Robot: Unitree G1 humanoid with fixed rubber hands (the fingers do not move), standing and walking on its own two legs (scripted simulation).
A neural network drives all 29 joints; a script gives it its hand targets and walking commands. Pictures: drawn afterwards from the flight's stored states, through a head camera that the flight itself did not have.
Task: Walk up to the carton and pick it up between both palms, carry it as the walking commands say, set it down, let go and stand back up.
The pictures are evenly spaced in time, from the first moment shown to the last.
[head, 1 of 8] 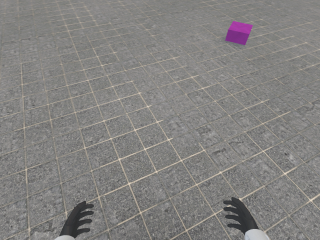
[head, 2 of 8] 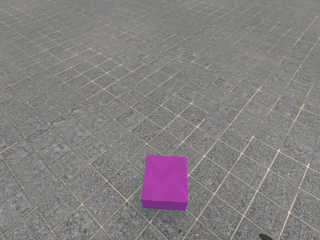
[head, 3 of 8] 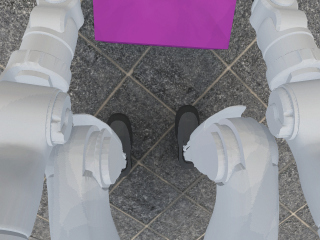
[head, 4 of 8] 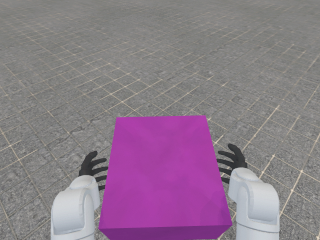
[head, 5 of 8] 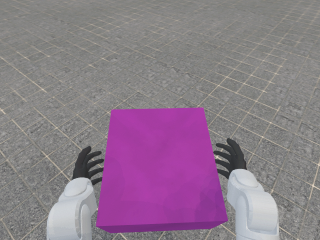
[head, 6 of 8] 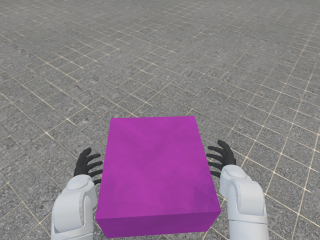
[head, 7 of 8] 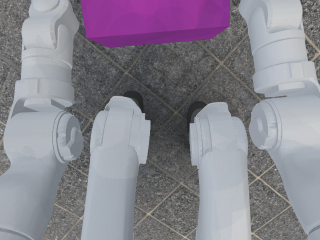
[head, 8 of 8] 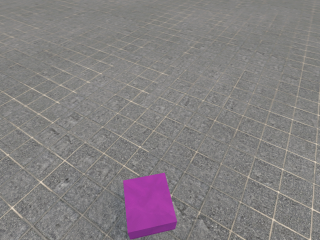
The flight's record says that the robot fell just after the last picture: no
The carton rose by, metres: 0.73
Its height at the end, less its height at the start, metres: +0.00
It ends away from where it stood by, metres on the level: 2.88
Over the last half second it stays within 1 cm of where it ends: yes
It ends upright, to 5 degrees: yes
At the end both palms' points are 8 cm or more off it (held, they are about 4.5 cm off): yes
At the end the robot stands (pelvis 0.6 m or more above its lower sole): yes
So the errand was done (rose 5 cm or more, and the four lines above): yes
